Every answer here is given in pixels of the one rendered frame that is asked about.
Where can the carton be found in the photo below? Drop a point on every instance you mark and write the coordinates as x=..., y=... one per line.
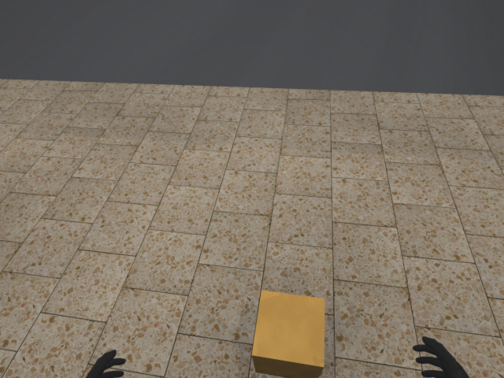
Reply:
x=289, y=335

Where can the robot left hand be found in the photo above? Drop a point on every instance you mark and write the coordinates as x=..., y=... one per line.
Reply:
x=106, y=361

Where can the robot right hand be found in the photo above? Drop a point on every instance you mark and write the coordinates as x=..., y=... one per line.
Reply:
x=451, y=368

